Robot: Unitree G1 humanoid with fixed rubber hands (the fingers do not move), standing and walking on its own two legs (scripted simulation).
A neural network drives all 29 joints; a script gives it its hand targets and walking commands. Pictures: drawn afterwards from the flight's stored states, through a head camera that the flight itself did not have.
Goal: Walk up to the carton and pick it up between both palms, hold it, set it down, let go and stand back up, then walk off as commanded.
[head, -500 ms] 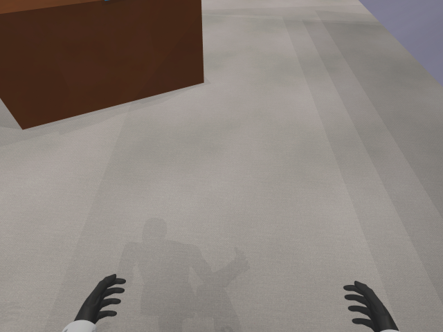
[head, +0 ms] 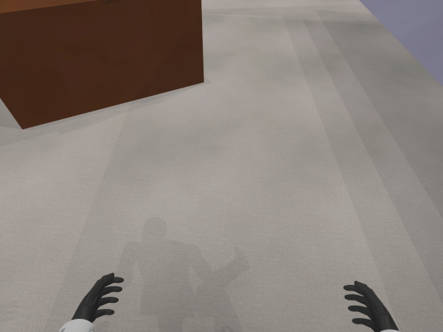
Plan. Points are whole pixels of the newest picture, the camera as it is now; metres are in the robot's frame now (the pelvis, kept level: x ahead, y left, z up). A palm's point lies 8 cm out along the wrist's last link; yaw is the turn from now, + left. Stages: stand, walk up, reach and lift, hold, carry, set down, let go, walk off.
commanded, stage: stand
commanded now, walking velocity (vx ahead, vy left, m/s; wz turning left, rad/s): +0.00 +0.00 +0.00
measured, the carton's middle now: out of the picture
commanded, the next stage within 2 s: none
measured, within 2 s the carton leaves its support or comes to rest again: neither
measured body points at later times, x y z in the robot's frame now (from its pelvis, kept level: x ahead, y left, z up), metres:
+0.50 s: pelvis +0.00 +0.00 +0.00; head +0.01 +0.00 +0.45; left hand +0.17 +0.25 -0.08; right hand +0.17 -0.28 -0.07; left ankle +0.00 +0.12 -0.71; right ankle +0.00 -0.12 -0.71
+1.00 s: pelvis +0.00 +0.00 +0.00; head +0.01 +0.00 +0.45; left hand +0.17 +0.26 -0.08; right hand +0.17 -0.28 -0.07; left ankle +0.00 +0.12 -0.71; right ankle +0.00 -0.12 -0.71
